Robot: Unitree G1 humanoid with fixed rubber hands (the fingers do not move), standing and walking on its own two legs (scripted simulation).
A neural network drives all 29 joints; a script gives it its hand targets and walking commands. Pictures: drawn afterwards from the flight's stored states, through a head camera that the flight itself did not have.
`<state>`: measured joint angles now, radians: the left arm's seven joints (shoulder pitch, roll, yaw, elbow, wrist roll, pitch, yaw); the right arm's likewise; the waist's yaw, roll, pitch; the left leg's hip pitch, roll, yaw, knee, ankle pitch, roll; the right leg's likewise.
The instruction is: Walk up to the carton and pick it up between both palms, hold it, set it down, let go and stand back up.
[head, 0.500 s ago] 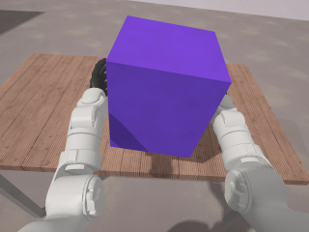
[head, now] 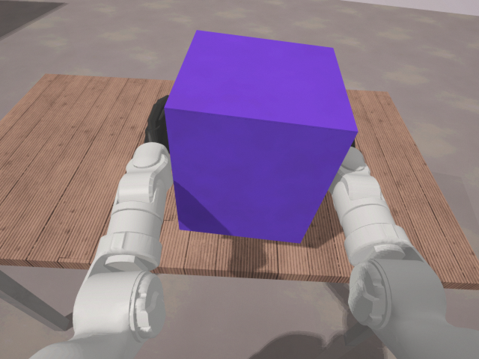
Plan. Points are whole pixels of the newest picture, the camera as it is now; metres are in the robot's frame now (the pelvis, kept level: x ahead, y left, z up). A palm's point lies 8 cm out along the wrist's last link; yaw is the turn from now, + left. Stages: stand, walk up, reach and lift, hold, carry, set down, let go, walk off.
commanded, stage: set down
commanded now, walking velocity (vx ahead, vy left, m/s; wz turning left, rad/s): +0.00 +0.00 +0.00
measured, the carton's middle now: (251, 143) +0.43 +0.01 +0.16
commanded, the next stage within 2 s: none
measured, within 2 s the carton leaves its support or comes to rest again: rests again in 1.94 s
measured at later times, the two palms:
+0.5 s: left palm (170, 147) +0.44 +0.15 +0.13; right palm (341, 152) +0.45 -0.15 +0.12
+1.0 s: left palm (177, 154) +0.46 +0.15 +0.10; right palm (340, 156) +0.47 -0.16 +0.10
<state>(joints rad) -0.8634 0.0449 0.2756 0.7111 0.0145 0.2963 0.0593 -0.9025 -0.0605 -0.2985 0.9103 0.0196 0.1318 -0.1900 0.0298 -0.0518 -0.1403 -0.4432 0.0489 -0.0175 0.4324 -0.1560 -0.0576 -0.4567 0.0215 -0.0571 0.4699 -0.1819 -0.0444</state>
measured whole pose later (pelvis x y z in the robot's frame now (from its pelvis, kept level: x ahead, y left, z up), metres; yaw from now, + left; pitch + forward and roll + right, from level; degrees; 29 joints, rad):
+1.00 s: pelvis +0.03 +0.00 +0.00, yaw +0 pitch +12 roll +1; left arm -0.86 0.00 0.28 0.82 0.10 0.17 0.07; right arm -0.88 -0.05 -0.48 0.94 -0.17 -0.01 -0.06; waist 0.03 -0.04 -0.09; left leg -0.44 0.05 -0.02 0.41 -0.18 -0.06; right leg -0.46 0.02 -0.06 0.45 -0.21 -0.04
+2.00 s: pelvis +0.04 +0.00 +0.00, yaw +0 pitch +14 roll +1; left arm -0.84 -0.01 0.28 0.89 0.13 0.03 0.17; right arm -0.86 -0.14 -0.36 1.00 -0.18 -0.16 0.00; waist 0.03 -0.03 -0.05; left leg -0.45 0.05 -0.02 0.39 -0.19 -0.06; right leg -0.47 0.02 -0.06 0.45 -0.22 -0.04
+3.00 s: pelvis -0.05 +0.01 +0.00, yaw -1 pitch +6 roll +0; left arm -0.55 -0.01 0.16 0.55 -0.02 0.25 0.25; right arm -0.55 -0.30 -0.14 0.82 0.15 0.06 0.09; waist 0.03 -0.05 -0.07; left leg -0.46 0.05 -0.02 0.47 -0.12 -0.06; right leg -0.47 0.02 -0.05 0.47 -0.11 -0.04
